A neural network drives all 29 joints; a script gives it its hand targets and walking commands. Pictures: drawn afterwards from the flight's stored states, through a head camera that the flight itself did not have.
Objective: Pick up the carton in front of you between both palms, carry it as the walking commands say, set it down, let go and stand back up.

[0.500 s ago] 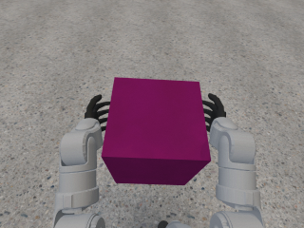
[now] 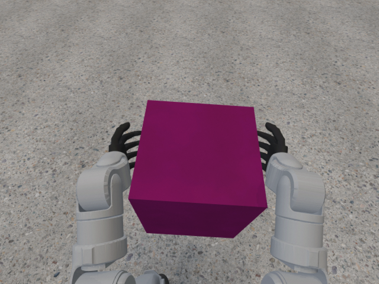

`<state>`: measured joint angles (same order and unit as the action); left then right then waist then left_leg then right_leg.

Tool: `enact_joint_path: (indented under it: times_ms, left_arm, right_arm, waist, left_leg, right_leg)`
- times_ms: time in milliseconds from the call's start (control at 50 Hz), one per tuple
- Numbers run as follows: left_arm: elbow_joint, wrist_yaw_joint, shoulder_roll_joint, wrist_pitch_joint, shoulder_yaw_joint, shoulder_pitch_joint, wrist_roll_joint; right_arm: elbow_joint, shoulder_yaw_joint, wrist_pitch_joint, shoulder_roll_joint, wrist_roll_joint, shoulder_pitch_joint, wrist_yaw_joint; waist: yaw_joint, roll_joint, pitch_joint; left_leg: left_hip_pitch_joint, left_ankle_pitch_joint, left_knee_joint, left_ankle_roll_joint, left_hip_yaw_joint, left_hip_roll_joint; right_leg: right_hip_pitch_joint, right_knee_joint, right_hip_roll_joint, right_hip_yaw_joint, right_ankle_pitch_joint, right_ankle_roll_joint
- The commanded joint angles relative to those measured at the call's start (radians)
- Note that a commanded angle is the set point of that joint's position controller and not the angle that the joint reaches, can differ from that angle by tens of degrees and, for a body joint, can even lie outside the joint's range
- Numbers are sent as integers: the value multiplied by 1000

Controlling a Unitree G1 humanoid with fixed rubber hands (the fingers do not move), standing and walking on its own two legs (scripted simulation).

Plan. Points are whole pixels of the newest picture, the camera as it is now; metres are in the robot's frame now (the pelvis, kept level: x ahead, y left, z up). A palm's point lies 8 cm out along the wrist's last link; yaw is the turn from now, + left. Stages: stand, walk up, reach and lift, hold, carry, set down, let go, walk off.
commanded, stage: carry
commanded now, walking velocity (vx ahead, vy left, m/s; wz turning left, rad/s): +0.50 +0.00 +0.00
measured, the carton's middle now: (194, 176) +0.34 +0.00 +0.04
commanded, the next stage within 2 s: none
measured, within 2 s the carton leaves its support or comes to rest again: neither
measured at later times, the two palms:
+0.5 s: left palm (140, 88) +0.57 +0.15 +0.10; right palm (253, 86) +0.57 -0.15 +0.11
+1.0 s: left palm (162, 32) +0.88 +0.11 +0.11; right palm (247, 31) +0.89 -0.18 +0.11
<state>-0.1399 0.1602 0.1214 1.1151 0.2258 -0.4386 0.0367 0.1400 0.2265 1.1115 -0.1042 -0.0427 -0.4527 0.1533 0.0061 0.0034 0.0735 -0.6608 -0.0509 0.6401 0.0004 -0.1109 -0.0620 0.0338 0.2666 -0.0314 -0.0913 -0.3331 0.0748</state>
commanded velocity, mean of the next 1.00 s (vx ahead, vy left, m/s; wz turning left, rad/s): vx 0.49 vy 0.00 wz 0.00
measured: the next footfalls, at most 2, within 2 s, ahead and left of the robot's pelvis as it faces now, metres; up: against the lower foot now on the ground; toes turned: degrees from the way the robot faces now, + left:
left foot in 0.08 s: +0.24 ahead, +0.10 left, +0.00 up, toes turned +9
right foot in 0.58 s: +0.57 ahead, -0.13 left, +0.00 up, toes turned -11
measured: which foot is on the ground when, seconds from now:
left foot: up 0.00-0.06, down 0.08-0.58, up 0.60-1.00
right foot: down 0.00-0.10, up 0.12-0.56, down 0.58-1.00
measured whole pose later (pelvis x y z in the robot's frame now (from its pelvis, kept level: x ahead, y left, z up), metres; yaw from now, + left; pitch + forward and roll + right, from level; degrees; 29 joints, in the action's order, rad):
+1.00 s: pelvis +0.64 -0.03 +0.01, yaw +1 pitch +4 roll +1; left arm -0.48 0.13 0.13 1.23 0.05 -0.05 0.06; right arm 0.49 0.07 1.22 -0.13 -0.07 -0.07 0.11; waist 0.01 0.01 0.15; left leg -0.60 -0.06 0.61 -0.01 -0.14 -0.12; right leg 0.01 0.21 0.03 -0.20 -0.27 0.02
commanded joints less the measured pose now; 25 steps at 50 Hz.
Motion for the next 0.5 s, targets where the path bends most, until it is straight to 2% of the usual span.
enact_joint_path:
  times_ms: [0, 20, 40, 60, 80, 100, 120, 140, 160, 180, 200, 240, 320, 400, 480]
  left_arm:
    - [-72, -157, 813, 32, -672, -432, -254]
    - [-89, -162, 821, 37, -681, -395, -251]
    - [-111, -169, 825, 42, -694, -368, -249]
    - [-132, -177, 828, 45, -715, -353, -250]
    - [-158, -185, 828, 50, -738, -342, -258]
    - [-183, -193, 866, 58, -763, -322, -271]
    - [-206, -202, 874, 58, -790, -309, -281]
    - [-233, -207, 908, 50, -811, -314, -293]
    - [-269, -210, 925, 42, -824, -297, -297]
    - [-285, -214, 958, 38, -839, -267, -304]
    - [-296, -217, 980, 35, -844, -222, -308]
    - [-311, -220, 985, 29, -852, -111, -294]
    - [-362, -216, 944, 37, -860, -14, -272]
    - [-417, -203, 857, 70, -857, -10, -275]
    - [-433, -191, 766, 113, -831, -16, -283]
  right_arm:
    - [34, -733, 39, -894, 270, -428, -125]
    - [48, -740, 44, -900, 272, -398, -133]
    - [60, -748, 47, -908, 272, -364, -140]
    - [74, -753, 48, -913, 265, -327, -148]
    - [92, -752, 52, -906, 249, -269, -155]
    - [100, -746, 49, -884, 237, -261, -157]
    - [104, -765, 47, -917, 244, -200, -164]
    - [148, -784, 42, -959, 257, -192, -174]
    - [182, -801, 37, -1006, 272, -177, -186]
    - [214, -814, 32, -1028, 283, -165, -194]
    - [239, -822, 29, -1034, 290, -141, -200]
    - [276, -831, 31, -1027, 302, -60, -212]
    - [334, -837, 48, -964, 309, 26, -234]
    - [372, -821, 77, -861, 305, 47, -230]
    - [378, -797, 115, -779, 293, 50, -206]
  waist:
    - [27, -153, 236]
    - [23, -173, 254]
    - [6, -172, 294]
    - [-15, -137, 358]
    - [-29, -16, 442]
    - [-32, 226, 518]
    - [-33, 230, 473]
    - [-35, 171, 417]
    - [-31, 50, 383]
    - [-25, 24, 337]
    - [-18, 39, 333]
    - [-15, 82, 312]
    - [-18, 128, 221]
    - [-24, 140, 133]
    - [-24, 157, 57]
  left_leg:
    - [66, 84, -184, 19, -114, 77]
    - [182, 86, -221, 29, -143, 99]
    - [354, 99, -283, 33, -160, 116]
    - [586, 100, -286, 42, -124, 68]
    - [826, 104, -231, 81, 138, -140]
    - [1118, 131, -245, 279, 573, -410]
    - [1048, 114, -327, 300, 621, -378]
    - [984, 128, -340, 268, 503, -340]
    - [904, 133, -356, 225, 415, -316]
    - [801, 113, -390, 192, 343, -297]
    - [738, 39, -422, 166, 281, -269]
    - [686, -4, -458, 147, 194, -233]
    - [677, 41, -497, 137, 93, -188]
    - [668, 111, -494, 119, 34, -170]
    - [678, 148, -464, 100, 5, -182]
  right_leg:
    - [-287, 87, 191, 24, 1013, 24]
    - [-258, 143, 196, 11, 1084, 13]
    - [-204, 255, 190, -18, 1086, -9]
    - [-76, 402, 175, -44, 917, -37]
    - [138, 609, 160, -33, 525, -68]
    - [517, 913, 17, 16, 23, -105]
    - [641, 1044, 3, 80, -145, -78]
    - [683, 1056, 58, 99, -121, -59]
    - [667, 995, 104, 109, -52, -52]
    - [632, 926, 133, 104, -12, -53]
    - [581, 855, 149, 100, 20, -59]
    - [545, 736, 138, 51, 51, -76]
    - [586, 495, 135, -26, 158, -110]
    - [573, 356, 119, -74, 264, -102]
    - [529, 257, 111, -87, 313, -75]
